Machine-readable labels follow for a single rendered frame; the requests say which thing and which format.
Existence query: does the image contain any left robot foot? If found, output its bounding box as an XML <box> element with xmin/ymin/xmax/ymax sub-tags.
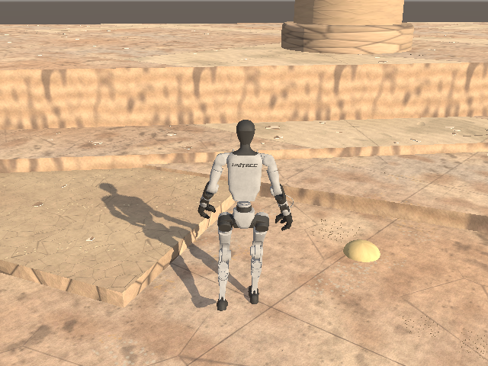
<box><xmin>217</xmin><ymin>297</ymin><xmax>228</xmax><ymax>311</ymax></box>

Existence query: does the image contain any left robot shin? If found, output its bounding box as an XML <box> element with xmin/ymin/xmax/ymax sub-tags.
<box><xmin>218</xmin><ymin>249</ymin><xmax>229</xmax><ymax>301</ymax></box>

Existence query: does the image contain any right robot forearm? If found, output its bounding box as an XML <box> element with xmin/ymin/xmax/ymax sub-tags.
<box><xmin>274</xmin><ymin>184</ymin><xmax>291</xmax><ymax>216</ymax></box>

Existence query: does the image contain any left robot forearm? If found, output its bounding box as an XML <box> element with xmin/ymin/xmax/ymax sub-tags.
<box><xmin>200</xmin><ymin>182</ymin><xmax>214</xmax><ymax>207</ymax></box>

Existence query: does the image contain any robot left upper arm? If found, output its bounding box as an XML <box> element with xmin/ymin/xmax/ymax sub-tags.
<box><xmin>206</xmin><ymin>152</ymin><xmax>230</xmax><ymax>194</ymax></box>

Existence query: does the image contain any robot right upper arm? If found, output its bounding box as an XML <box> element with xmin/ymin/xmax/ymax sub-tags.
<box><xmin>261</xmin><ymin>153</ymin><xmax>282</xmax><ymax>196</ymax></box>

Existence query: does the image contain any robot left hand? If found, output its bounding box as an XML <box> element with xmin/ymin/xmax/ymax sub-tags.
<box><xmin>198</xmin><ymin>204</ymin><xmax>216</xmax><ymax>219</ymax></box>

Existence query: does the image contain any robot right hand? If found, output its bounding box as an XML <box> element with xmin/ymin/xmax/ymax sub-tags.
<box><xmin>275</xmin><ymin>213</ymin><xmax>293</xmax><ymax>231</ymax></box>

